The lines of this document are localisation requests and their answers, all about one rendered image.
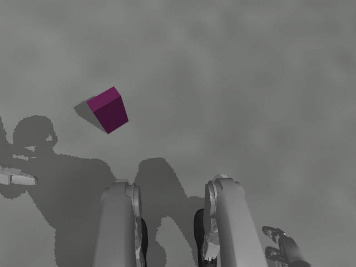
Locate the carton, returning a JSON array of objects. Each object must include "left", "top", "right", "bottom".
[{"left": 87, "top": 86, "right": 128, "bottom": 134}]

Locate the right robot foot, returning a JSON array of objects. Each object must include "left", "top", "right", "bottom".
[{"left": 194, "top": 209, "right": 217, "bottom": 267}]

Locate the right robot hand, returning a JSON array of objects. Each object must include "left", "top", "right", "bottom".
[{"left": 262, "top": 226, "right": 306, "bottom": 267}]

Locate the left robot hand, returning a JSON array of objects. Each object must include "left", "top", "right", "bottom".
[{"left": 0, "top": 164, "right": 38, "bottom": 185}]

